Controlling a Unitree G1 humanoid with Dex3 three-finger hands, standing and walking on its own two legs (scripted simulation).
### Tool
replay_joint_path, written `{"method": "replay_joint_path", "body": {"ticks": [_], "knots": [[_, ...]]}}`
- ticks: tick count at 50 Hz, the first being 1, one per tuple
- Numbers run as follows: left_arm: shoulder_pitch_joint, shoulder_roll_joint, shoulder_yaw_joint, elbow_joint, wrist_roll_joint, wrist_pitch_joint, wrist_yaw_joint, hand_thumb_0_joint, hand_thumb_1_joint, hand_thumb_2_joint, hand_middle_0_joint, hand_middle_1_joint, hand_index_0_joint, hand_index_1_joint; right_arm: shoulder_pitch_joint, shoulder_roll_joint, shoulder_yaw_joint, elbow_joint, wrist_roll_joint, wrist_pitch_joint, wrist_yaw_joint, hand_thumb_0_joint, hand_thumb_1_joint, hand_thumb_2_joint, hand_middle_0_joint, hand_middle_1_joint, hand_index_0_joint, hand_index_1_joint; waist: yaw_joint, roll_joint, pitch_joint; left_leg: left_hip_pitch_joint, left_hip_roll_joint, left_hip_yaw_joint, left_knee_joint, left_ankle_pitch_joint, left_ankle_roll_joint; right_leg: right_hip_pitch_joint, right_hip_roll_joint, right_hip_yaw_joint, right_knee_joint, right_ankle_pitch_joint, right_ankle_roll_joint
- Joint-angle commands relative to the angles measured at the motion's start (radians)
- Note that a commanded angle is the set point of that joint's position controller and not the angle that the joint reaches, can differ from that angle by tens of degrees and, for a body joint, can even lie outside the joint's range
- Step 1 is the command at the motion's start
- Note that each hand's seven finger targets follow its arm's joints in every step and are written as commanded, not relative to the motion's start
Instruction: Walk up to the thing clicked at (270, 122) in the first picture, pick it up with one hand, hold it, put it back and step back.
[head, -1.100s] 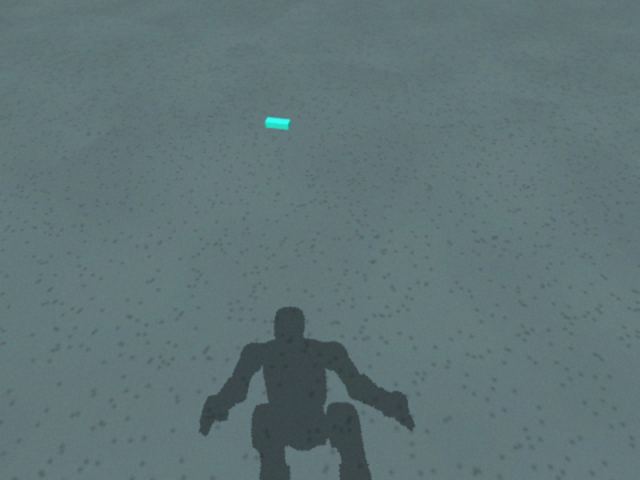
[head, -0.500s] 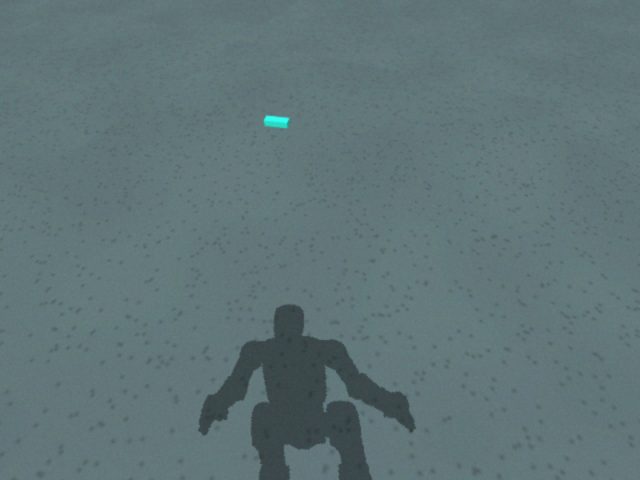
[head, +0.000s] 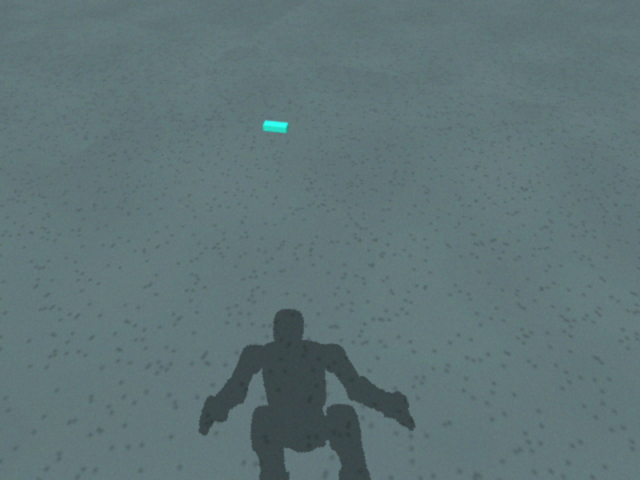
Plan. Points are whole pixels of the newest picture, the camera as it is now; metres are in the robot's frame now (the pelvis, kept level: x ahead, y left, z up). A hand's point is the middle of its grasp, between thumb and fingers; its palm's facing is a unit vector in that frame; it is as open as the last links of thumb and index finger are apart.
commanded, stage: stand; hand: left
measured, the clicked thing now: (275, 126) +2.10 +0.25 -0.77
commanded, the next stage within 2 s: walk up in 0.02 s
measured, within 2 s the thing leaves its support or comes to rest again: neither
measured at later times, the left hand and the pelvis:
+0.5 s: hand out of the picture +0.13 +0.26 -0.13, palm faces -0.05 -0.90 -0.44, open 7.3 cm; pelvis +0.13 -0.04 -0.01, yaw -4 degrees
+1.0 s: hand (203, 257) +0.56 +0.25 -0.14, palm faces -0.19 -0.91 -0.38, open 7.3 cm; pelvis +0.43 -0.01 -0.01, yaw -7 degrees
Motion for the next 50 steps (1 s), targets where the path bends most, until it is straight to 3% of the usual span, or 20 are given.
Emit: {"method": "replay_joint_path", "body": {"ticks": [1,5,6,9,12,13,14,15,17,20,24,28,31,33,34,35,37,40,45,50], "knots": [[0.041,0.357,0.11,-0.109,0.008,-0.036,-0.019,0.0,0.9,0.9,-0.2,-0.3,-0.2,-0.3,0.019,-0.347,-0.134,-0.121,-0.031,-0.045,0.02,0.0,-0.9,-0.9,0.2,0.3,0.2,0.3,0.003,0.048,-0.185,0.037,0.115,-0.105,0.05,-0.447,0.108,-0.05,-0.084,0.101,0.065,-0.382,-0.078],[-0.087,0.249,0.097,-0.174,0.009,-0.046,-0.052,0.0,0.9,0.9,-0.2,-0.3,-0.2,-0.3,0.021,-0.322,-0.158,-0.154,-0.032,-0.053,0.052,0.0,-0.9,-0.9,0.2,0.3,0.2,0.3,-0.033,0.165,0.069,-0.027,0.31,-0.324,-0.119,-0.561,0.221,-0.434,-0.027,-0.026,0.385,-0.24,-0.054],[-0.084,0.267,0.101,-0.194,0.007,-0.046,-0.055,0.0,0.9,0.9,-0.2,-0.3,-0.2,-0.3,0.001,-0.341,-0.17,-0.177,-0.034,-0.06,0.052,0.0,-0.9,-0.9,0.2,0.3,0.2,0.3,-0.032,0.171,0.069,-0.001,0.377,-0.381,-0.173,-0.517,0.255,-0.469,-0.077,0.016,0.405,-0.285,-0.053],[-0.013,0.292,0.11,-0.196,0.002,-0.05,-0.078,0.0,0.9,0.9,-0.2,-0.3,-0.2,-0.3,-0.027,-0.36,-0.177,-0.213,-0.038,-0.061,0.06,0.0,-0.9,-0.9,0.2,0.3,0.2,0.3,-0.001,0.184,0.005,-0.007,0.352,-0.305,-0.184,-0.583,0.245,-0.398,-0.102,0.022,0.343,-0.351,-0.055],[0.31,0.32,0.142,-0.069,0.007,-0.071,-0.059,0.0,0.9,0.9,-0.2,-0.3,-0.2,-0.3,-0.158,-0.298,-0.161,-0.255,-0.042,-0.043,0.071,0.0,-0.9,-0.9,0.2,0.3,0.2,0.3,0.172,0.01,-0.082,-0.309,0.142,0.012,0.184,-0.498,0.14,0.177,-0.013,-0.11,0.097,-0.098,-0.043],[0.454,0.412,0.173,-0.033,0.022,-0.081,-0.042,0.0,0.9,0.9,-0.2,-0.3,-0.2,-0.3,-0.158,-0.214,-0.132,-0.281,-0.042,-0.042,0.078,0.0,-0.9,-0.9,0.2,0.3,0.2,0.3,0.234,-0.304,-0.098,-0.583,0.007,0.146,0.586,-0.47,0.081,0.366,-0.147,0.168,-0.062,-0.381,-0.076],[0.393,0.464,0.168,-0.075,0.027,-0.089,-0.033,0.0,0.9,0.9,-0.2,-0.3,-0.2,-0.3,-0.188,-0.189,-0.11,-0.324,-0.032,-0.039,0.073,0.0,-0.9,-0.9,0.2,0.3,0.2,0.3,0.193,-0.354,0.001,-0.775,-0.043,-0.016,0.742,-0.421,0.029,0.258,-0.377,0.644,-0.282,-0.697,-0.153],[0.284,0.443,0.155,-0.126,0.015,-0.088,-0.031,0.0,0.9,0.9,-0.2,-0.3,-0.2,-0.3,-0.203,-0.261,-0.125,-0.307,-0.03,-0.039,0.072,0.0,-0.9,-0.9,0.2,0.3,0.2,0.3,0.143,-0.12,0.111,-0.749,0.029,-0.153,0.779,-0.286,0.025,0.126,-0.426,0.68,-0.314,-0.739,-0.196],[0.174,0.386,0.139,-0.174,-0.002,-0.098,-0.023,0.0,0.9,0.9,-0.2,-0.3,-0.2,-0.3,-0.09,-0.287,-0.134,-0.247,-0.022,-0.048,0.083,0.0,-0.9,-0.9,0.2,0.3,0.2,0.3,0.063,-0.015,0.099,-0.689,0.065,-0.158,0.752,-0.136,0.022,0.155,-0.313,0.417,-0.245,-0.475,-0.162],[0.152,0.341,0.125,-0.191,-0.017,-0.113,-0.017,0.0,0.9,0.9,-0.2,-0.3,-0.2,-0.3,-0.014,-0.279,-0.134,-0.214,-0.023,-0.04,0.099,0.0,-0.9,-0.9,0.2,0.3,0.2,0.3,0.027,-0.065,0.058,-0.556,0.071,-0.123,0.658,0.006,0.007,0.098,-0.223,0.168,-0.226,-0.171,-0.103],[0.161,0.376,0.134,-0.218,-0.01,-0.115,-0.017,0.0,0.9,0.9,-0.2,-0.3,-0.2,-0.3,-0.112,-0.254,-0.121,-0.278,-0.024,-0.026,0.119,0.0,-0.9,-0.9,0.2,0.3,0.2,0.3,0.037,-0.106,0.097,-0.524,0.109,-0.056,0.418,0.046,-0.019,0.051,-0.209,0.051,-0.229,-0.081,-0.159],[0.233,0.386,0.124,-0.205,-0.014,-0.106,-0.02,0.0,0.9,0.9,-0.2,-0.3,-0.2,-0.3,-0.224,-0.233,-0.121,-0.321,-0.028,-0.034,0.127,0.0,-0.9,-0.9,0.2,0.3,0.2,0.3,0.078,-0.088,0.079,-0.374,0.097,0.041,0.256,0.111,0.02,0.032,-0.23,0.016,-0.193,0.114,-0.173],[0.197,0.408,0.124,-0.217,-0.02,-0.101,-0.011,0.0,0.9,0.9,-0.2,-0.3,-0.2,-0.3,-0.103,-0.245,-0.138,-0.294,-0.026,-0.033,0.115,0.0,-0.9,-0.9,0.2,0.3,0.2,0.3,0.004,-0.044,0.029,-0.209,0.045,0.085,0.215,0.079,0.056,0.049,-0.236,-0.03,-0.044,0.385,-0.164],[0.21,0.38,0.112,-0.227,-0.024,-0.092,-0.004,0.0,0.9,0.9,-0.2,-0.3,-0.2,-0.3,0.163,-0.287,-0.17,-0.223,-0.047,-0.038,0.096,0.0,-0.9,-0.9,0.2,0.3,0.2,0.3,-0.113,0.047,-0.112,0.144,-0.014,0.115,0.164,-0.006,0.121,-0.085,-0.161,-0.115,0.398,0.49,-0.12],[0.291,0.308,0.089,-0.243,-0.04,-0.087,-0.008,0.0,0.9,0.9,-0.2,-0.3,-0.2,-0.3,0.303,-0.379,-0.21,-0.216,-0.056,-0.041,0.084,0.0,-0.9,-0.9,0.2,0.3,0.2,0.3,-0.157,0.231,-0.233,0.417,0.159,-0.186,0.117,-0.22,0.211,-0.373,-0.044,-0.143,0.745,0.263,-0.055],[0.278,0.28,0.085,-0.261,-0.056,-0.092,-0.002,0.0,0.9,0.9,-0.2,-0.3,-0.2,-0.3,0.353,-0.434,-0.228,-0.233,-0.032,-0.048,0.078,0.0,-0.9,-0.9,0.2,0.3,0.2,0.3,-0.168,0.347,-0.302,0.533,0.373,-0.603,0.002,-0.244,0.305,-0.592,0.111,-0.008,0.937,-0.278,-0.052],[0.197,0.333,0.076,-0.255,-0.039,-0.1,-0.006,0.0,0.9,0.9,-0.2,-0.3,-0.2,-0.3,0.194,-0.379,-0.209,-0.28,0.012,-0.049,0.057,0.0,-0.9,-0.9,0.2,0.3,0.2,0.3,-0.099,0.09,-0.209,0.266,0.363,-0.417,-0.061,-0.267,0.244,-0.554,-0.017,0.165,0.988,-0.202,-0.091],[0.259,0.312,0.089,-0.219,-0.041,-0.085,-0.024,0.0,0.9,0.9,-0.2,-0.3,-0.2,-0.3,0.081,-0.292,-0.162,-0.303,0.009,-0.07,0.053,0.0,-0.9,-0.9,0.2,0.3,0.2,0.3,-0.007,0.116,-0.049,-0.024,0.274,-0.179,-0.113,-0.12,0.185,-0.445,-0.083,0.097,0.792,-0.106,-0.06],[0.131,0.27,0.095,-0.271,-0.01,-0.072,-0.06,0.0,0.9,0.9,-0.2,-0.3,-0.2,-0.3,0.08,-0.294,-0.151,-0.332,-0.004,-0.1,0.065,0.0,-0.9,-0.9,0.2,0.3,0.2,0.3,-0.008,0.134,0.068,-0.131,0.267,-0.082,-0.188,-0.148,0.249,-0.456,-0.134,0.011,0.494,-0.058,-0.01],[0.045,0.253,0.108,-0.277,-0.012,-0.078,-0.073,0.0,0.9,0.9,-0.2,-0.3,-0.2,-0.3,0.115,-0.304,-0.148,-0.335,-0.007,-0.099,0.074,0.0,-0.9,-0.9,0.2,0.3,0.2,0.3,-0.011,0.112,0.039,-0.152,0.211,0.006,-0.13,-0.05,0.186,-0.284,-0.08,-0.057,0.277,0.173,-0.037]]}}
